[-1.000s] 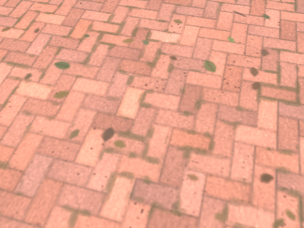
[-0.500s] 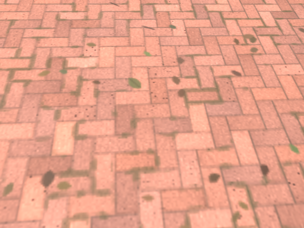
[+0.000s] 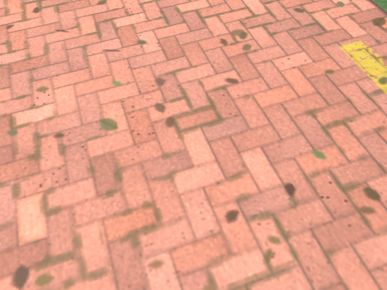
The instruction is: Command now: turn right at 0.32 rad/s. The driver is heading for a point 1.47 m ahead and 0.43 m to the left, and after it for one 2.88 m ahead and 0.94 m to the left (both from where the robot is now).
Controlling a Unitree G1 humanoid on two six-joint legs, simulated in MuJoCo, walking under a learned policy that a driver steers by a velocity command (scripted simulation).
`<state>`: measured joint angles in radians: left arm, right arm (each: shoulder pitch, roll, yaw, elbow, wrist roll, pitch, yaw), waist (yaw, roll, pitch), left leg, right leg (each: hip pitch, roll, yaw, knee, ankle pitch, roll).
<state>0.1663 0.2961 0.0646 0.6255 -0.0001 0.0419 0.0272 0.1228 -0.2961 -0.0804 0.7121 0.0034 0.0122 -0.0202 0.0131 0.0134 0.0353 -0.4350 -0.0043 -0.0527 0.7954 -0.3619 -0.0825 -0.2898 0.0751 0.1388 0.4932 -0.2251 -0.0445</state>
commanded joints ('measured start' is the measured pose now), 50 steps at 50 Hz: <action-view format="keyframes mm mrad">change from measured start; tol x4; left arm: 1 -11 153 37 -53 1 -7 -6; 4 -33 107 17 -41 -11 -9 -6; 6 73 63 7 -25 14 -26 -7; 10 -22 86 16 -15 24 -14 -1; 50 56 41 10 279 6 -28 27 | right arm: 1 -30 -80 -16 -79 6 -20 10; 4 32 -60 -9 -63 -9 -37 21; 6 -1 -161 -20 -76 -40 -39 15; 8 -60 -66 9 -83 -33 -46 20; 28 35 -46 34 -29 -15 -47 19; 50 94 -56 46 134 -8 -51 8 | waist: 1 20 -173 -109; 4 -34 -132 -105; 5 -11 -35 -127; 6 66 151 -113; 7 48 194 -113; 14 -3 59 -39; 20 -21 -31 -56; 50 -15 -10 -13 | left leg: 1 56 4 8 -100 -16 15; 2 94 3 12 -174 15 24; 4 251 17 6 -424 249 57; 5 343 136 -98 -435 425 93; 6 324 245 -214 -424 561 199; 7 230 298 -277 -462 466 289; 9 225 200 -199 -456 297 225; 13 182 109 -94 -439 108 131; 24 230 56 -28 -362 188 120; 50 222 48 -35 -427 192 130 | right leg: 1 103 -262 266 -90 305 -186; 4 44 -199 258 -49 227 -111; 5 -10 -142 202 23 86 -47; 6 -61 -24 65 94 -135 13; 7 -3 -46 26 92 -194 56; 11 84 -77 24 -10 28 66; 18 63 -89 48 -41 111 34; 50 133 -84 25 -69 167 62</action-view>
